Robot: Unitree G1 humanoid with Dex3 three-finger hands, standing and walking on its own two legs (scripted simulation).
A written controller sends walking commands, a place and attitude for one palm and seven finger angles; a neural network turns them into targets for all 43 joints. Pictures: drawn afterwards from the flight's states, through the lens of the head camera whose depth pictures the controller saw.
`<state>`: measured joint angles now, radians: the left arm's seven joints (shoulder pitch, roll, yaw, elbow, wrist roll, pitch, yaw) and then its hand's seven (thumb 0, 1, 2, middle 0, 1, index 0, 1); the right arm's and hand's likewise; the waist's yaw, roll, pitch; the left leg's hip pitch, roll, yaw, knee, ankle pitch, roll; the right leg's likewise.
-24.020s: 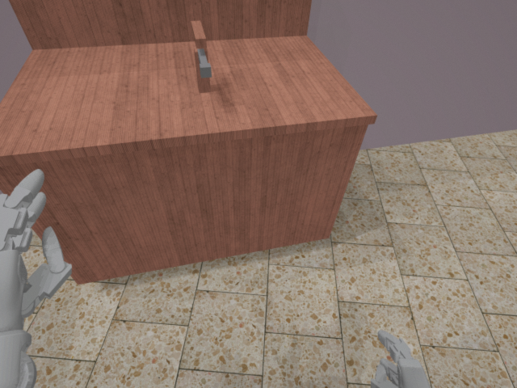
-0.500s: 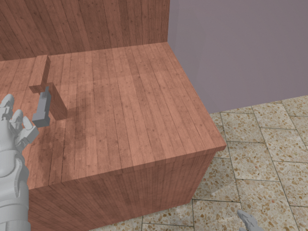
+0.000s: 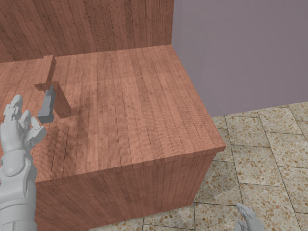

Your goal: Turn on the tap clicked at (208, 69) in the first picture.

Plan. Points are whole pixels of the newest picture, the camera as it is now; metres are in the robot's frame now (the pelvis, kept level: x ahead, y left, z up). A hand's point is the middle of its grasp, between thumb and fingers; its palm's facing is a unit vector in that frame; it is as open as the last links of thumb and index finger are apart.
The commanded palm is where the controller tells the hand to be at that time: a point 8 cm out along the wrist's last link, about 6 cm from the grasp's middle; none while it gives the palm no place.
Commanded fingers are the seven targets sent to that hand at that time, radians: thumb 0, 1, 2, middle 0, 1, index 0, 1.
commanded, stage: push the lever round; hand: left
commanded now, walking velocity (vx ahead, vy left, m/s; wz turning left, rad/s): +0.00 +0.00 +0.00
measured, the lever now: (45, 116) +0.36 +0.31 +0.11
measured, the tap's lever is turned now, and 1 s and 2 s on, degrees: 1 21 46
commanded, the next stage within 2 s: none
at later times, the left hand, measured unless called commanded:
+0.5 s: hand (51, 129) +0.33 +0.29 +0.11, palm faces +0.52 -0.85 -0.07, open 7.6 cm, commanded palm +0.29 +0.31 +0.10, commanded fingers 0.00 0.90 0.90 -0.15 -0.15 -0.15 -0.15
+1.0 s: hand (65, 125) +0.34 +0.26 +0.11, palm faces +0.60 -0.80 -0.05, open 7.5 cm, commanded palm +0.30 +0.28 +0.10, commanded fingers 0.00 0.90 0.90 -0.15 -0.15 -0.15 -0.15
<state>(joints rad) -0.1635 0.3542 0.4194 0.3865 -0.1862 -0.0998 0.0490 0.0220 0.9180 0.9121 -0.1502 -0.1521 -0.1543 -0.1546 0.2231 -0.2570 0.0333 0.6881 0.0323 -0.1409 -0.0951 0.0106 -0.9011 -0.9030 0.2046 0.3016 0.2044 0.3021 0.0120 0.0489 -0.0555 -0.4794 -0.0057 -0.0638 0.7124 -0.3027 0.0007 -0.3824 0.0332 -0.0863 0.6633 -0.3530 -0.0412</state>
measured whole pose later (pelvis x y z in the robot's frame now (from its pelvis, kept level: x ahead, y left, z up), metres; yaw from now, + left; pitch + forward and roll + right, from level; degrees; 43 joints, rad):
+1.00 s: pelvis -0.01 +0.00 +0.00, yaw +0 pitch +3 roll -1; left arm -0.23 0.20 0.29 0.36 -0.10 -0.10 0.35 0.00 0.96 0.94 -0.15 -0.15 -0.15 -0.15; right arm 0.20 -0.24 0.03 0.71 0.01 -0.10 -0.07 0.01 -0.90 -0.90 0.20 0.30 0.20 0.30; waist 0.01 0.05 -0.06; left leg -0.49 -0.01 -0.07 0.72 -0.29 0.00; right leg -0.39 0.03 -0.09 0.68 -0.35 -0.04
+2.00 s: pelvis +0.00 -0.01 +0.00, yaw +0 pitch +5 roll -1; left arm -0.43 0.07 0.27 0.49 0.01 0.00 0.72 0.00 0.95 0.92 -0.15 -0.15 -0.15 -0.15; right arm 0.19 -0.22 -0.01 0.74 -0.04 -0.01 -0.03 0.01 -0.90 -0.90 0.20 0.30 0.20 0.30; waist -0.02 0.05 -0.09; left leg -0.51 0.00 -0.07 0.72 -0.30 -0.01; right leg -0.41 0.04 -0.09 0.68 -0.36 -0.05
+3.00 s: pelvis -0.01 -0.02 -0.01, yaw +0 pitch +8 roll -1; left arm -0.68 0.09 0.38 0.78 0.10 -0.04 0.84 0.03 0.94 0.93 -0.15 -0.15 -0.10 -0.14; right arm 0.23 -0.21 -0.03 0.77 -0.07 0.01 0.00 0.01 -0.90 -0.90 0.20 0.30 0.20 0.30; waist -0.06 0.04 -0.12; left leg -0.59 0.01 -0.08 0.75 -0.30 -0.03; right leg -0.50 0.05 -0.10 0.72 -0.37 -0.07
